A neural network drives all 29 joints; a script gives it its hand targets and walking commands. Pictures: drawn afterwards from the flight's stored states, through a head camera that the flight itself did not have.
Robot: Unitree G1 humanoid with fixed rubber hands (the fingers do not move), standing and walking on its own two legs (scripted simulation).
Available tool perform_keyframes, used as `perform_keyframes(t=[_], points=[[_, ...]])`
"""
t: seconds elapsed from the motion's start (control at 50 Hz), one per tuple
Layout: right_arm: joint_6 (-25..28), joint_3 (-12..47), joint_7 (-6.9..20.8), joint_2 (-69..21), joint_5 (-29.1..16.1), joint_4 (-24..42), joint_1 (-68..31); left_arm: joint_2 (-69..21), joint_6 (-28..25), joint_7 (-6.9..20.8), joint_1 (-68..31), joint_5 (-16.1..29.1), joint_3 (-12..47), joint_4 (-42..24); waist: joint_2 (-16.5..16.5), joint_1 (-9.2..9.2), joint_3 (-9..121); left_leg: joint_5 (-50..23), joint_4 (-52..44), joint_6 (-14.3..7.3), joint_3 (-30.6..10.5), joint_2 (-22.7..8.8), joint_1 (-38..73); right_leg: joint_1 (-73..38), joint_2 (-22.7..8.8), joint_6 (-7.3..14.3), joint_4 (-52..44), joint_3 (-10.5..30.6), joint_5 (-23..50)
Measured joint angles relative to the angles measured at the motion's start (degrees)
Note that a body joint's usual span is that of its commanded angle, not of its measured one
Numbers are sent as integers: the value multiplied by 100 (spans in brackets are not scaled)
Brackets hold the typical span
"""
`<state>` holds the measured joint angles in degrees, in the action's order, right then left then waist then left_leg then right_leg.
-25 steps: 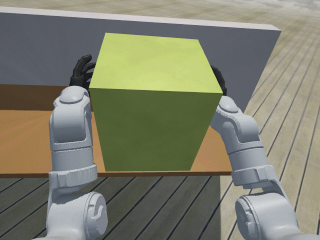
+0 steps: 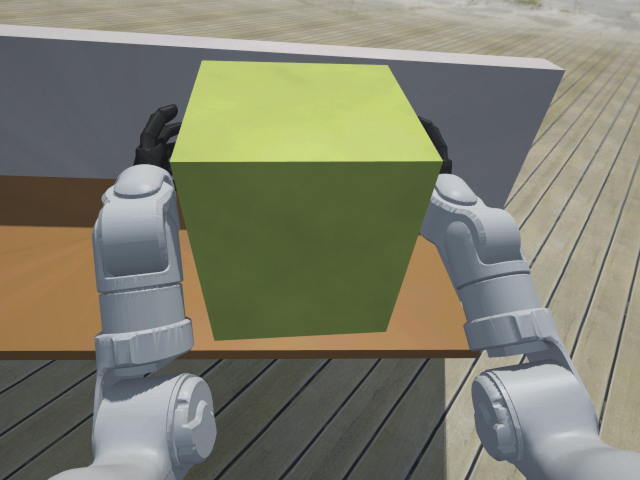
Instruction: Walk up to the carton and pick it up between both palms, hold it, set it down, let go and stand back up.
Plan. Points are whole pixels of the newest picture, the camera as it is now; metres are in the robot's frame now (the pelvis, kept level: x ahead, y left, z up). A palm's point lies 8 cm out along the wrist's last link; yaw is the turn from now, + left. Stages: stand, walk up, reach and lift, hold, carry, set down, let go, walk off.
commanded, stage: hold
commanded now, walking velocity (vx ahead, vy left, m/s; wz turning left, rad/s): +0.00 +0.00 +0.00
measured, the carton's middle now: (299, 204) +0.38 +0.00 +0.22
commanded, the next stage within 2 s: none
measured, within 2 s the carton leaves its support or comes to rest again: neither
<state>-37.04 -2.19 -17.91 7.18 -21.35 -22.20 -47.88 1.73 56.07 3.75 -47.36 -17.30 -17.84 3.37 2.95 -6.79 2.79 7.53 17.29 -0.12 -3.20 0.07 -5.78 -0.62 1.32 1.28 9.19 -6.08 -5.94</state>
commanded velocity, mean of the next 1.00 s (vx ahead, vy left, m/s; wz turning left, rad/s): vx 0.00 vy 0.00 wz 0.00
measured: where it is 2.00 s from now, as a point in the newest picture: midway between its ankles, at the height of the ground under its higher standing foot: outside the picture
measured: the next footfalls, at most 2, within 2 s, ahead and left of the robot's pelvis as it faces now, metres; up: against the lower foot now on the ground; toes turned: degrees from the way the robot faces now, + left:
none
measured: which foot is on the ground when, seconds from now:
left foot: down 0.00-1.00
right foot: down 0.00-1.00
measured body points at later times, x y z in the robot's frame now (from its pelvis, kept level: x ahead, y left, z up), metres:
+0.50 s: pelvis +0.00 +0.00 +0.00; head -0.05 +0.03 +0.45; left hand +0.39 +0.15 +0.28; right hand +0.38 -0.16 +0.27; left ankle +0.03 +0.11 -0.75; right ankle +0.00 -0.10 -0.75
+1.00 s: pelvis +0.00 +0.00 +0.00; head -0.05 +0.03 +0.45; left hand +0.39 +0.15 +0.28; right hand +0.38 -0.16 +0.28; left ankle +0.03 +0.11 -0.75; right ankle +0.00 -0.10 -0.75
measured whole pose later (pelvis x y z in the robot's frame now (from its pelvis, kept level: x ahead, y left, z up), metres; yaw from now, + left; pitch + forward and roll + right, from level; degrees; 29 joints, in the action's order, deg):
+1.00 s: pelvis +0.00 +0.00 +0.00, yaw +0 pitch -4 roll -1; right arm -39.3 -2.7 -18.0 8.2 -22.0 -24.9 -52.3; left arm 2.7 57.8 3.7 -50.3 -17.3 -18.4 4.8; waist 2.7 -6.9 3.9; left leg 7.6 17.6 -0.1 -3.4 0.1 -6.1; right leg -0.1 1.3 1.4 10.2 -6.0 -6.4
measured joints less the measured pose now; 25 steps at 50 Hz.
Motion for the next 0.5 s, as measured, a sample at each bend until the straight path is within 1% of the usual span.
perform_keyframes(t=[0.18, 0.38, 0.5], points=[[-76, 27, -15, 50, -47, 45, -75, 19, 60, -25, 15, 30, 30, -111, -27, -8, 67, 13, 24, 1, 1, -4, -31, 24, 6, 2, 8, 5, -3], [-159, -70, 9, 52, -45, -221, -312, 17, 124, -9, -200, -35, -86, 118, -19, 21, 72, 1, 27, 3, 5, -2, -28, 58, 1, 8, 89, 11, -33], [-157, -69, 6, 44, -22, -139, -321, 65, 126, -16, -179, 10, -37, 21, -48, 3, 94, -3, 45, 5, -18, 4, -79, 94, -1, 8, 93, -10, -31]])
